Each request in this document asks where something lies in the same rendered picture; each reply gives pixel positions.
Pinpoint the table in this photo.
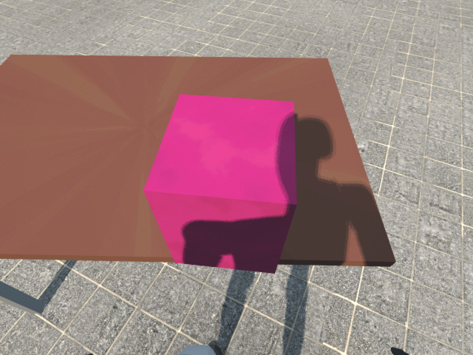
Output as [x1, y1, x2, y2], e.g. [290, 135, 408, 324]
[0, 55, 396, 314]

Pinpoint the carton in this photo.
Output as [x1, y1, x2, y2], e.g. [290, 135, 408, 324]
[143, 94, 297, 274]

